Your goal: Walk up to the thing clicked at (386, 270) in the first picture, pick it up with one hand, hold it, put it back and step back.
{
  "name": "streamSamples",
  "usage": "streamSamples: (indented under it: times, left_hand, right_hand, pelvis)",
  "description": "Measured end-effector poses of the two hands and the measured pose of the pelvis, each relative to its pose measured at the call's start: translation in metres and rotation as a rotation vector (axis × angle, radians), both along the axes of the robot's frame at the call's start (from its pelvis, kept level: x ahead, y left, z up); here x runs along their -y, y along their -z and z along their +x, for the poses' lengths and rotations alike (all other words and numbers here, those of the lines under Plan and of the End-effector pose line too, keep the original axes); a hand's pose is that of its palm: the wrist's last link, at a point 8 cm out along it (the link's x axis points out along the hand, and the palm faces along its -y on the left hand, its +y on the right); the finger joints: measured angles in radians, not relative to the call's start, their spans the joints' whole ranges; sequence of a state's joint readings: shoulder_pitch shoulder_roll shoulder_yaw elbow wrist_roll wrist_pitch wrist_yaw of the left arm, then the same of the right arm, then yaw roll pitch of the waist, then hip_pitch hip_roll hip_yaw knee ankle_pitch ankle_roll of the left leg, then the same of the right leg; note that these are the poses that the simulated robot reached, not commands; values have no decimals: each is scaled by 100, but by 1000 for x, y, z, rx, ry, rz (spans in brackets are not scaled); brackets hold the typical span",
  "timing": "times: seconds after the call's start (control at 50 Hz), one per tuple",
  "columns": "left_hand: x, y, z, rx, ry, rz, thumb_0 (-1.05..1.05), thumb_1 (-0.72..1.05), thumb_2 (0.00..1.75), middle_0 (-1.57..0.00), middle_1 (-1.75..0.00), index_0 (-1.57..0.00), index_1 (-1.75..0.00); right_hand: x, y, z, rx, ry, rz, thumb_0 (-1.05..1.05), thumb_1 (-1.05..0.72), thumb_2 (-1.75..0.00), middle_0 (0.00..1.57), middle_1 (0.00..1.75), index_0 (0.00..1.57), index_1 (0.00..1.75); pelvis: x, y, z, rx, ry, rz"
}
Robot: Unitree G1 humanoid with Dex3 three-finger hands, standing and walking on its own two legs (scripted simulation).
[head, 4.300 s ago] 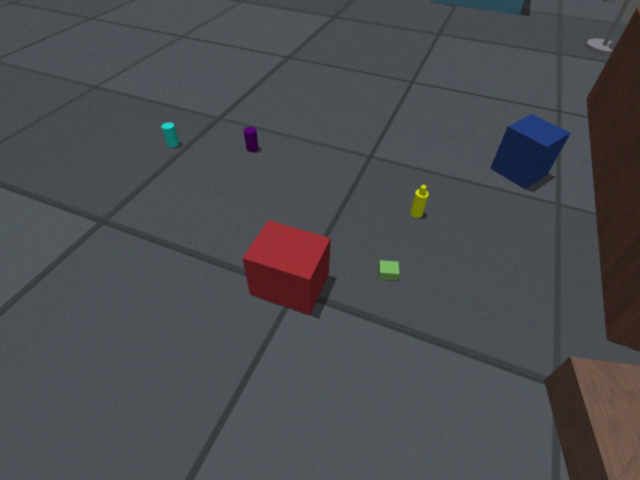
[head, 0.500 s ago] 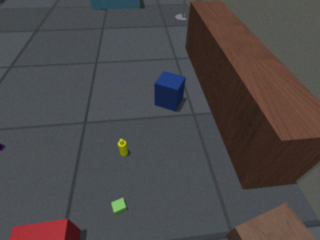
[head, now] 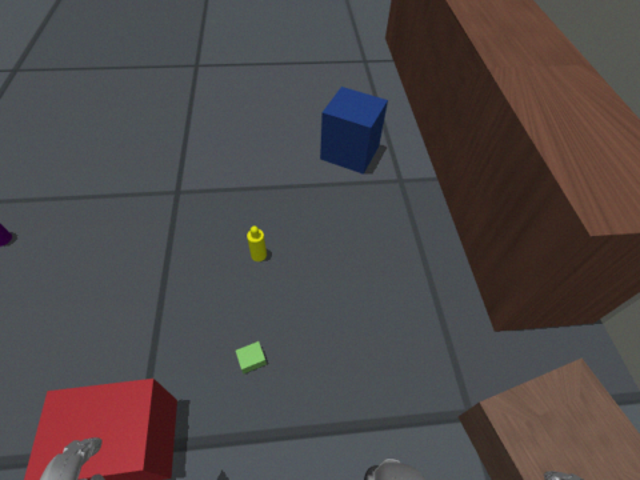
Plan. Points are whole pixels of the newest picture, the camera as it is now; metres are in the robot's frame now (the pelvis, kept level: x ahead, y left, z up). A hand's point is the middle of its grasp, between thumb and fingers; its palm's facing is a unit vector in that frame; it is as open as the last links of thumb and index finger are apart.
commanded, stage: walk up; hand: left
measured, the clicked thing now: (251, 357) +0.52 +0.18 -0.74
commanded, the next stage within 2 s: none
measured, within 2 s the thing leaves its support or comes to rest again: neither
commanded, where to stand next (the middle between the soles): +0.10 -0.03 m, yaw -3 degrees
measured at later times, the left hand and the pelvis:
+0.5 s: hand out of the picture +0.13 +0.21 -0.15, palm faces -0.11 -0.93 -0.36, open 7.3 cm; pelvis +0.03 -0.04 +0.00, yaw -4 degrees
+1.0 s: hand out of the picture +0.09 +0.30 -0.16, palm faces +0.00 -0.90 -0.43, open 7.3 cm; pelvis +0.00 +0.00 -0.01, yaw +0 degrees
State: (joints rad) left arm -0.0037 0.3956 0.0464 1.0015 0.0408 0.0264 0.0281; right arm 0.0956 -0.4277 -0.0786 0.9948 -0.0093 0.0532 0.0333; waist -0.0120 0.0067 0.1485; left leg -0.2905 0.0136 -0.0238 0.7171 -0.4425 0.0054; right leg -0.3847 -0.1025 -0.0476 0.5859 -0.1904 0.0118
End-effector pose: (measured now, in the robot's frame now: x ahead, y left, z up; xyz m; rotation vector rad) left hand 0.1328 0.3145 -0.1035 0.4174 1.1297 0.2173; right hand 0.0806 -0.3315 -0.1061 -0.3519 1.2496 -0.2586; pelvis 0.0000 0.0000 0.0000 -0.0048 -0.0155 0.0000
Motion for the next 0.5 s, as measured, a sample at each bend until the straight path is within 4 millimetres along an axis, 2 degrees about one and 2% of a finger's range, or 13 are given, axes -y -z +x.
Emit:
streamSamples:
  times: [0.04,0.1,0.14,0.26,0.32,0.36,0.44,0.5]
  left_hand:
    - [-10,8,0,14,-7,-14,0,91,90,-20,-30,-21,-30]
    - [-14,11,-9,-6,-22,-44,0,91,90,-20,-30,-20,-30]
    - [-16,13,-17,-28,-29,-65,0,91,90,-20,-30,-20,-30]
    - [-14,19,-40,-125,-18,-100,0,91,90,-20,-30,-20,-30]
    - [-2,19,-40,-156,1,-106,0,91,90,-20,-30,-20,-30]
    - [10,17,-33,-157,17,-102,0,91,90,-20,-30,-20,-30]
    - [36,17,-13,-104,34,-71,0,91,90,-20,-30,-20,-30]
    - [57,10,0,-64,47,-72,0,91,90,-20,-30,-20,-30]
  right_hand:
    - [-9,2,-19,-15,-9,-27,0,-91,-90,20,30,20,30]
    - [-22,-6,-48,-61,4,-38,0,-91,-90,20,30,20,30]
    - [-24,-14,-63,-80,21,-58,0,-91,-90,21,30,20,30]
    - [0,-40,-89,-47,82,-134,0,-90,-90,21,30,21,30]
    - [19,-47,-93,-36,96,-148,0,-90,-90,21,30,21,30]
    - [32,-46,-91,-40,94,-143,0,-90,-90,21,30,20,30]
    - [56,-21,-74,-55,93,-112,0,-90,-90,21,30,20,30]
    - [54,-6,-52,-41,93,-70,0,-91,-90,20,30,20,30]
  pelvis:
    - [-8,7,-3,12,-4,14]
    - [-10,1,-2,21,-15,13]
    - [-9,-3,-1,22,-8,10]
    - [1,-8,8,36,38,8]
    - [11,-9,18,38,61,7]
    - [19,-8,24,36,71,4]
    - [38,4,32,39,69,-14]
    - [44,3,32,43,64,-10]
